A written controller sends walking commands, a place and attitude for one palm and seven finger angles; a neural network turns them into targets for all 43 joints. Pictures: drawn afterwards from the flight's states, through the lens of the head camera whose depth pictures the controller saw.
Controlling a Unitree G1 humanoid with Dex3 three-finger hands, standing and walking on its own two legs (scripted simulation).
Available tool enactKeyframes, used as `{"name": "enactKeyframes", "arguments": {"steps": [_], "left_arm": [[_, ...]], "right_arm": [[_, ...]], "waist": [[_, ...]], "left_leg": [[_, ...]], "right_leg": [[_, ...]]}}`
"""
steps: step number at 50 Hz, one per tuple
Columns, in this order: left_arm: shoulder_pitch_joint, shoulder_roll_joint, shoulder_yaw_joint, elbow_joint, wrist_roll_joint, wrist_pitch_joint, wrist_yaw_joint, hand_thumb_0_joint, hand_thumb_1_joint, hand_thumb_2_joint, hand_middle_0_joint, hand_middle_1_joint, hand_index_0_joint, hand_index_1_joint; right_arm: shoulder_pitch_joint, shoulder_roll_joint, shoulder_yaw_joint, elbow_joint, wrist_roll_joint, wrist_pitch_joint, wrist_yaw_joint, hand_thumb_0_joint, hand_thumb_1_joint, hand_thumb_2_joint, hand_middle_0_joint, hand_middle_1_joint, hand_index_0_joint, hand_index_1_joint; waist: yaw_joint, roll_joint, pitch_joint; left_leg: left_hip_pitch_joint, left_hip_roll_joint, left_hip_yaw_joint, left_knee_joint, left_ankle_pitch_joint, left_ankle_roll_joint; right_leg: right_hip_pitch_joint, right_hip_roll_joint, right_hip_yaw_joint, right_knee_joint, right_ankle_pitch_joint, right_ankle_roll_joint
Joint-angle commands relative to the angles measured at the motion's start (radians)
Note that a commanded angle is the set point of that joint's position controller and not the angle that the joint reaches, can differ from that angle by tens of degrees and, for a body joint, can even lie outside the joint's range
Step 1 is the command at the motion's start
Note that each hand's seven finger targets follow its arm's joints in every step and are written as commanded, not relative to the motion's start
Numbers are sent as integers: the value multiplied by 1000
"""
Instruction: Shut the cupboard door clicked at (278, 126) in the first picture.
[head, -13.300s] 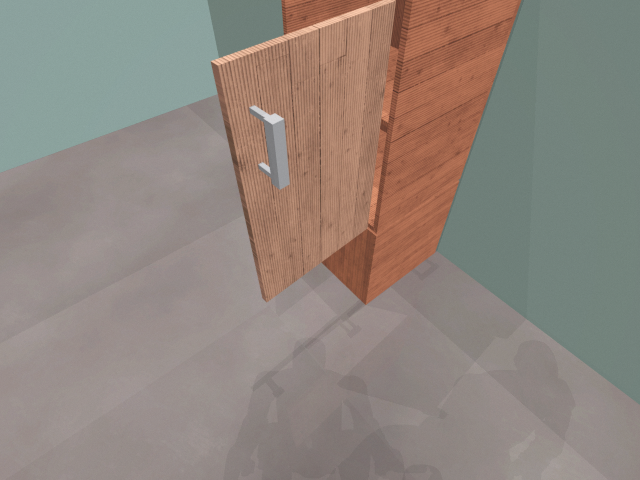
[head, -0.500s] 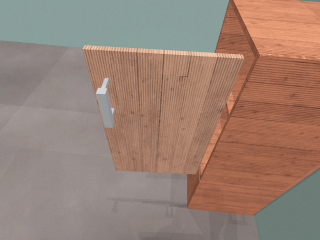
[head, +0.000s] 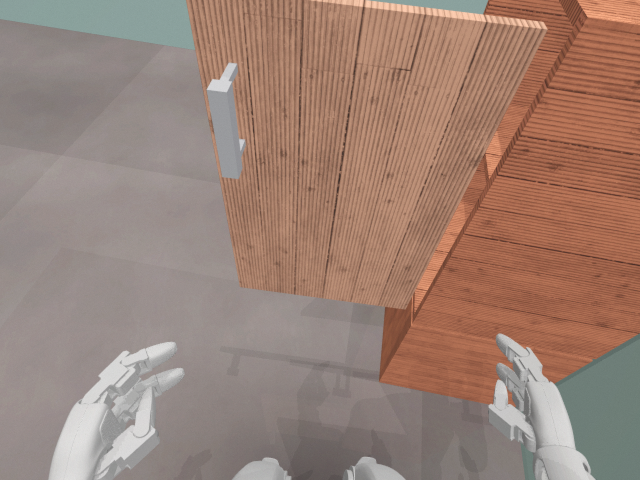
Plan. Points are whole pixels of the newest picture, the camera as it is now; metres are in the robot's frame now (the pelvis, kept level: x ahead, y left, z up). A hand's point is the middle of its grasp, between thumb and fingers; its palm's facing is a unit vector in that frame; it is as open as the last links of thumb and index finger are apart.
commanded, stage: raise the hand and make a fist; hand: left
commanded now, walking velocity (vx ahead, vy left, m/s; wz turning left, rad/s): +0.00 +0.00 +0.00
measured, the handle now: (231, 122) +0.49 +0.17 +0.18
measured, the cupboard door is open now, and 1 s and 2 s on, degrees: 94 94 94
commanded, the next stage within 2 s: bring the fist close to the handle in 1.46 s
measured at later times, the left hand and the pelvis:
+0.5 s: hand (132, 342) +0.22 +0.21 +0.12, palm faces +0.08 -0.99 -0.07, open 3.7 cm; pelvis +0.01 +0.01 +0.02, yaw +0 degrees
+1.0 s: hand (126, 300) +0.24 +0.21 +0.16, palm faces -0.02 -1.00 -0.06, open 3.1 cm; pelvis +0.02 +0.02 +0.05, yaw +1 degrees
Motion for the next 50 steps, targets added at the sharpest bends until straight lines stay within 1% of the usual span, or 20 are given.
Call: {"name": "enactKeyframes", "arguments": {"steps": [1,2,4,6,9,10,12,13,15,17,18,22,24,27,30,32,34,40,45,50], "left_arm": [[-309,104,9,-574,-51,-219,53,0,900,900,-622,-760,-622,-760],[-308,52,-68,-535,-47,-227,34,0,900,900,-640,-780,-640,-780],[-340,50,-127,-456,-34,-209,-16,0,900,900,-677,-820,-677,-820],[-333,86,-129,-333,-24,-115,-71,0,900,900,-713,-860,-713,-860],[-207,178,-22,-225,-9,88,-100,0,900,900,-768,-920,-768,-920],[-154,221,47,-197,-8,158,-93,0,900,900,-787,-940,-787,-940],[-157,224,117,-327,-45,237,-48,0,900,900,-823,-980,-823,-980],[-147,208,154,-364,-69,253,-10,0,900,900,-842,-1000,-842,-1000],[-130,194,215,-440,-110,234,68,0,900,900,-878,-1040,-878,-1040],[-104,164,212,-474,-106,174,112,0,900,900,-915,-1080,-915,-1080],[-112,152,181,-480,-88,139,116,0,900,900,-933,-1100,-933,-1100],[-161,85,-4,-441,-42,64,40,0,900,900,-1007,-1180,-1007,-1180],[-168,83,-37,-415,-51,76,-12,0,900,900,-1043,-1220,-1043,-1220],[-196,166,36,-439,-61,120,-38,0,900,900,-1098,-1280,-1098,-1280],[-216,260,165,-513,-58,138,21,0,900,900,-1153,-1340,-1153,-1340],[-211,212,161,-542,-67,136,61,0,900,900,-1190,-1380,-1190,-1380],[-222,179,144,-536,-76,137,79,0,900,900,-1227,-1420,-1227,-1420],[-265,123,24,-414,-61,260,-6,0,900,900,-1300,-1500,-1300,-1500],[-359,247,139,-502,-62,336,-18,0,900,900,-1300,-1500,-1300,-1500],[-461,253,191,-542,-90,311,16,0,900,900,-1300,-1500,-1300,-1500]], "right_arm": [[15,-86,13,-114,-7,-71,-22,0,-900,-900,200,300,200,300],[14,-93,21,-103,-1,-82,-30,0,-900,-900,200,300,200,300],[24,-116,27,-89,9,-92,-51,0,-900,-900,200,300,200,300],[46,-130,31,-91,23,-83,-71,0,-900,-900,200,300,200,300],[53,-122,31,-130,43,-53,-83,0,-900,-900,200,300,200,300],[38,-115,31,-141,47,-38,-83,0,-900,-900,200,300,200,300],[0,-81,43,-185,44,-15,-82,0,-900,-900,200,300,200,300],[-12,-58,50,-187,38,-9,-81,0,-900,-900,200,300,200,300],[-22,-35,59,-180,26,-6,-78,0,-900,-900,200,300,200,300],[13,-28,54,-160,18,-18,-71,0,-900,-900,200,300,200,300],[26,-35,54,-150,14,-28,-65,0,-900,-900,200,300,200,300],[65,-82,50,-122,10,-69,-55,0,-900,-900,200,300,200,300],[77,-98,43,-117,23,-89,-67,0,-900,-900,200,300,200,300],[70,-105,37,-117,35,-107,-87,0,-900,-900,200,300,200,300],[56,-94,43,-110,27,-104,-94,0,-900,-900,200,300,200,300],[48,-72,52,-108,24,-97,-91,0,-900,-900,200,300,200,300],[49,-71,57,-99,24,-92,-86,0,-900,-900,200,300,200,300],[53,-95,65,-86,39,-81,-86,0,-900,-900,200,300,200,300],[32,-91,76,-94,34,-76,-100,0,-900,-900,200,300,200,300],[5,-73,91,-75,30,-75,-102,0,-900,-900,200,300,200,300]], "waist": [[-65,229,-255],[-98,189,-189],[-136,111,-104],[-140,39,-38],[-52,-8,-89],[-5,43,-116],[45,71,-201],[58,61,-201],[75,35,-203],[61,19,-194],[43,48,-166],[-40,75,-81],[-52,49,-80],[-28,31,-127],[20,90,-182],[25,137,-161],[17,122,-130],[-16,63,-3],[18,83,-86],[29,115,-90]], "left_leg": [[95,34,-62,-124,149,-28],[70,39,-70,-112,114,-19],[4,47,-84,-98,44,-5],[-41,49,-86,-118,2,4],[-47,44,-64,-184,31,4],[-30,41,-58,-204,65,-1],[18,29,-48,-236,147,-11],[29,29,-46,-244,192,-18],[42,35,-53,-257,259,-31],[61,41,-50,-273,316,-36],[67,43,-49,-281,325,-36],[98,48,-55,-274,278,-22],[110,47,-63,-278,215,-16],[135,42,-67,-299,192,-11],[192,43,-71,-336,257,-21],[234,50,-73,-365,332,-37],[254,52,-70,-372,392,-50],[273,60,-74,-408,360,-37],[330,56,-74,-439,397,-34],[373,55,-76,-470,416,-48]], "right_leg": [[55,-28,102,-144,-14,29],[25,-29,106,-160,-45,32],[9,-34,119,-189,-114,41],[44,-40,136,-241,-170,48],[186,-65,161,-310,-196,58],[242,-68,162,-309,-163,52],[348,-78,146,-300,-68,54],[382,-76,139,-300,-12,54],[438,-67,125,-289,105,52],[436,-61,108,-270,243,57],[402,-54,95,-260,260,56],[275,-45,69,-264,174,57],[264,-49,80,-304,80,61],[316,-64,105,-348,19,63],[386,-56,74,-323,102,52],[391,-46,33,-304,207,44],[393,-38,19,-305,275,45],[386,-36,28,-374,279,50],[472,-43,37,-403,311,49],[498,-37,26,-424,309,44]]}}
